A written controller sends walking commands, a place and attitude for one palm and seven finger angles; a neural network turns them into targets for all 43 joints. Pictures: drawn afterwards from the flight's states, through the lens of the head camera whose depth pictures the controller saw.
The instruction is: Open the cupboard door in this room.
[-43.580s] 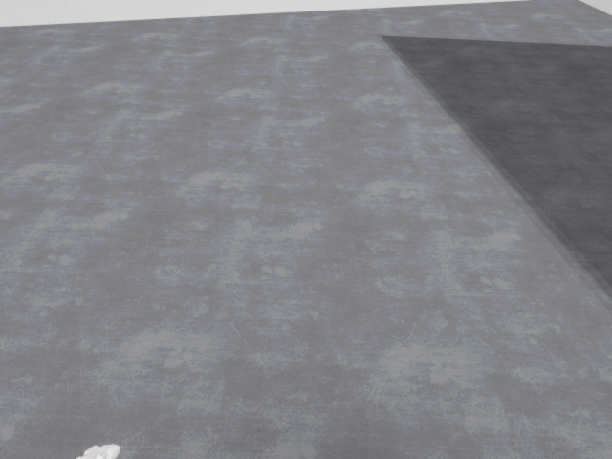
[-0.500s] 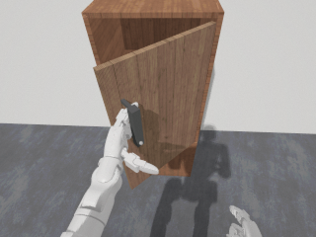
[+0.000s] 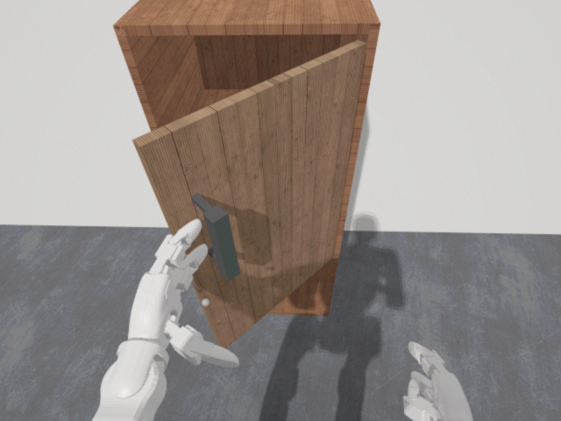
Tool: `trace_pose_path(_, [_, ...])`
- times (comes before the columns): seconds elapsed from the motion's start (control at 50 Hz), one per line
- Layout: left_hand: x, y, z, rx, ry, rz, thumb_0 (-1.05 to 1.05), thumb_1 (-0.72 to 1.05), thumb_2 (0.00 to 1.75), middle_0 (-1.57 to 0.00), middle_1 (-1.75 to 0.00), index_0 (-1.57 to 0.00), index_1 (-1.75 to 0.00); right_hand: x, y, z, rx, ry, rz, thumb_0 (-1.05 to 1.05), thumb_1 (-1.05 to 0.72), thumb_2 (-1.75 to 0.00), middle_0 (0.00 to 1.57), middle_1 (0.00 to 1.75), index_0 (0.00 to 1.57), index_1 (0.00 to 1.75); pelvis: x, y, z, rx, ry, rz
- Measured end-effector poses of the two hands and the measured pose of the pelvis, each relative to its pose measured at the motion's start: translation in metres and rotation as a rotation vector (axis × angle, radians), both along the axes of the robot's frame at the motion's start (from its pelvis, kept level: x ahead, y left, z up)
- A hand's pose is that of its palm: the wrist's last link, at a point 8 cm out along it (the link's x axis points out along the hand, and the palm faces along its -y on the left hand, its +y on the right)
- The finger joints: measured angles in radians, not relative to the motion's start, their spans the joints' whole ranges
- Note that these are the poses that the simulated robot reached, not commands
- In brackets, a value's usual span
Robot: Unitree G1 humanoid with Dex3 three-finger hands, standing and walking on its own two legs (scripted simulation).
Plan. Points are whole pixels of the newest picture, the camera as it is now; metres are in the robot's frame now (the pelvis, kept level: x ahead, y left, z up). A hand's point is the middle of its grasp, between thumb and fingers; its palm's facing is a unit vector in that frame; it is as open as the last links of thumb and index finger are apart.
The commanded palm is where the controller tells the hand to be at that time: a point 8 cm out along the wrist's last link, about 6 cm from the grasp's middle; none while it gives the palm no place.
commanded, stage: slide the hand sideways off the handle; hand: left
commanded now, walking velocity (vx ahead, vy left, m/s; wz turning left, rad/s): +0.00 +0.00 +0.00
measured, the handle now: (214, 237) +0.34 +0.13 +0.09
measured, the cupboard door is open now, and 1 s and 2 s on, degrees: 45 45 45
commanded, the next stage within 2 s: draw the hand back to the body in 0.38 s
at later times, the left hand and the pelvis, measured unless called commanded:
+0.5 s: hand (162, 335) +0.20 +0.16 +0.08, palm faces +0.05 -1.00 -0.05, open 16.3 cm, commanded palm +0.18 +0.22 +0.09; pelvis +0.01 -0.01 -0.01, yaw +2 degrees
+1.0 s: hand (113, 331) +0.19 +0.21 +0.12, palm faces +0.08 -0.99 -0.07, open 16.2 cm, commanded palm +0.16 +0.26 +0.13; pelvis +0.00 +0.01 +0.00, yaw +2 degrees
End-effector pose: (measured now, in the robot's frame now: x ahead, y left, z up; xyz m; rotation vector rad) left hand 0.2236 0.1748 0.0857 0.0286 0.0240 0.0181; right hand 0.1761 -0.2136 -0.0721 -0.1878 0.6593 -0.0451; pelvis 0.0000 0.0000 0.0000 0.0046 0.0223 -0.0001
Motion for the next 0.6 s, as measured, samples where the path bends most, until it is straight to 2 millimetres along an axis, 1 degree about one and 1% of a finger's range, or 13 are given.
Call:
trace_pose_path(0.12, [-0.009, 0.008, 0.0, 0.004, 0.01, 0.01, -0.01, -0.5, 0.3, -0.19, -0.32, -0.19, -0.32, 0.012, -0.003, 0.001, 0.006, -0.025, 0.004, 0.02, -0.91, -0.9, 0.2, 0.3, 0.21, 0.3, 0.009, -0.005, -0.002, 0.001, 0.015, 0.005])
trace_pose_path(0.24, [-0.022, 0.018, -0.001, 0.019, 0.018, 0.024, -0.01, -0.5, 0.3, -0.18, -0.32, -0.18, -0.32, 0.017, -0.007, -0.003, 0.005, -0.037, 0.009, 0.02, -0.9, -0.9, 0.2, 0.3, 0.21, 0.3, 0.014, -0.008, -0.005, 0.0, 0.029, 0.012])
trace_pose_path(0.36, [-0.038, 0.036, -0.001, 0.029, 0.019, 0.054, -0.01, -0.5, 0.3, -0.17, -0.31, -0.17, -0.31, 0.016, -0.01, -0.007, -0.003, -0.042, 0.011, 0.02, -0.9, -0.9, 0.2, 0.3, 0.21, 0.3, 0.016, -0.009, -0.008, -0.002, 0.042, 0.02])
trace_pose_path(0.42, [-0.045, 0.042, -0.002, 0.03, 0.014, 0.052, -0.01, -0.5, 0.3, -0.16, -0.3, -0.16, -0.3, 0.014, -0.012, -0.009, -0.012, -0.048, 0.014, 0.02, -0.9, -0.9, 0.2, 0.3, 0.21, 0.3, 0.014, -0.008, -0.011, -0.006, 0.046, 0.027])
trace_pose_path(0.54, [-0.045, 0.042, -0.002, 0.017, -0.013, 0.02, -0.01, -0.5, 0.3, -0.15, -0.3, -0.15, -0.3, 0.01, -0.01, -0.011, -0.023, -0.064, 0.015, 0.02, -0.9, -0.9, 0.2, 0.3, 0.21, 0.3, 0.008, -0.004, -0.014, -0.012, 0.051, 0.033])
trace_pose_path(0.6, [-0.043, 0.042, 0.002, 0.025, -0.023, 0.01, -0.01, -0.5, 0.3, -0.15, -0.3, -0.15, -0.3, 0.007, -0.007, -0.01, -0.016, -0.076, 0.007, 0.02, -0.9, -0.9, 0.2, 0.3, 0.21, 0.3, 0.007, -0.002, -0.014, -0.012, 0.048, 0.03])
